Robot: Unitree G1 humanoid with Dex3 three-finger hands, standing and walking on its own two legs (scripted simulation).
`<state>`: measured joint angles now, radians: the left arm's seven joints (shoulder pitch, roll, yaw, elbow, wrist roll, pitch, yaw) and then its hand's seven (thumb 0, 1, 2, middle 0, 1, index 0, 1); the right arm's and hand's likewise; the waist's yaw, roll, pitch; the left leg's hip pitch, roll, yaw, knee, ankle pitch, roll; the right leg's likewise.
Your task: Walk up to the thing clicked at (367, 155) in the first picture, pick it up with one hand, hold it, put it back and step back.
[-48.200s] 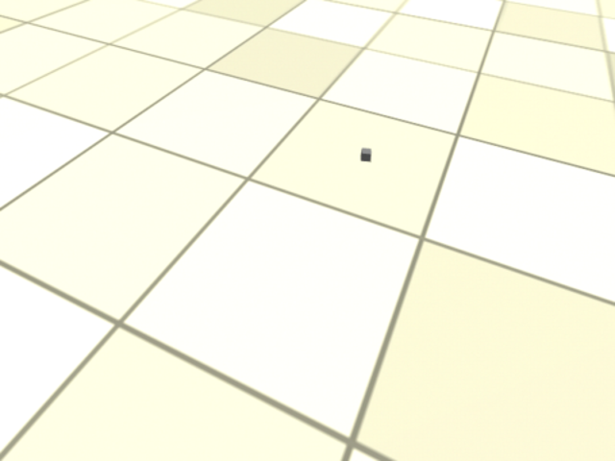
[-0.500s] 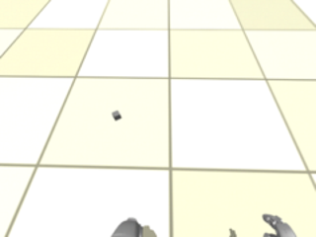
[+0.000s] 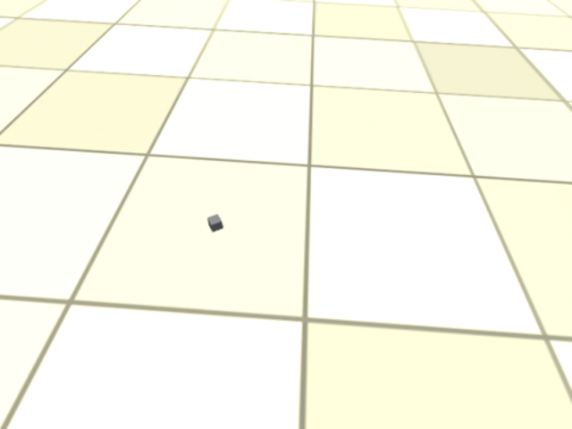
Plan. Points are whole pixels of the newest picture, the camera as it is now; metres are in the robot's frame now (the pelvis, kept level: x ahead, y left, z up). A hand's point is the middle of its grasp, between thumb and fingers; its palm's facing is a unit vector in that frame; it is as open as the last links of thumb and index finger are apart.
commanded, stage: step back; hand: left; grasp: from above
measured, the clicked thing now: (215, 223) +1.09 +0.29 -0.74
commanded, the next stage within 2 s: stand in 0.62 s
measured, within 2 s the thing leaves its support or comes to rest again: neither
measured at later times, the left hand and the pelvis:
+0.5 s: hand out of the picture +0.12 +0.28 -0.16, palm faces +0.01 -0.93 -0.36, open 7.4 cm; pelvis +0.05 +0.02 +0.00, yaw +0 degrees
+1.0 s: hand out of the picture +0.14 +0.27 -0.14, palm faces -0.03 -0.94 -0.34, open 7.4 cm; pelvis +0.05 +0.02 +0.02, yaw +0 degrees
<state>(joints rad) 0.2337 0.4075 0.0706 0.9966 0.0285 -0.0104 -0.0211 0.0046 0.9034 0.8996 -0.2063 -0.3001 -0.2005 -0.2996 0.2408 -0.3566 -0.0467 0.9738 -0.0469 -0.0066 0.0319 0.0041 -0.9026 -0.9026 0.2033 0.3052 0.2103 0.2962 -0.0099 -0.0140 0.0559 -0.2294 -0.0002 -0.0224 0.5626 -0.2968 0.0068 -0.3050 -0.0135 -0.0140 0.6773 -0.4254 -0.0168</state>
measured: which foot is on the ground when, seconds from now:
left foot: down 0.00-0.04, up 0.06-0.28, down 0.30-1.00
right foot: down 0.00-1.00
